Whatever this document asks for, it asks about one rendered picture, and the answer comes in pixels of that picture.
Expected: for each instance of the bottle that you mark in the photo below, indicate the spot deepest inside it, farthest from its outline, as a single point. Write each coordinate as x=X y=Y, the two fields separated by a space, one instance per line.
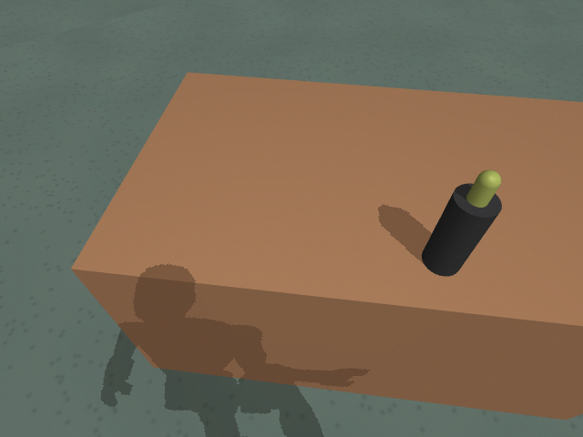
x=467 y=216

